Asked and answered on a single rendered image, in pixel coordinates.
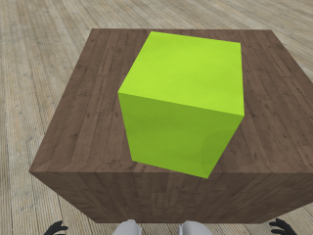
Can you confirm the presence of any robot left thigh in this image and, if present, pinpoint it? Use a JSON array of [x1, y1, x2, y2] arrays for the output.
[[112, 221, 142, 235]]

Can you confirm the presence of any left robot hand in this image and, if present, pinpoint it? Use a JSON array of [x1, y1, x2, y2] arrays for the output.
[[44, 220, 68, 235]]

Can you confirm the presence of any robot thigh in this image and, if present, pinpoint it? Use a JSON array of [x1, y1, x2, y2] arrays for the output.
[[112, 221, 142, 235], [177, 220, 213, 235]]

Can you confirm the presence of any carton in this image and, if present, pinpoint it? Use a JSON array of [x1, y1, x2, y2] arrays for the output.
[[117, 31, 245, 179]]

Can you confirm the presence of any pedestal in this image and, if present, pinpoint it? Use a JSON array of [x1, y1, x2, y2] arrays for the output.
[[28, 28, 313, 224]]

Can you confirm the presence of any right robot hand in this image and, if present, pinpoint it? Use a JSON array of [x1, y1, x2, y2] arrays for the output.
[[269, 217, 297, 235]]

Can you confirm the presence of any robot right thigh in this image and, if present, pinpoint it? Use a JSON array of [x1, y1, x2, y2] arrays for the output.
[[177, 220, 213, 235]]

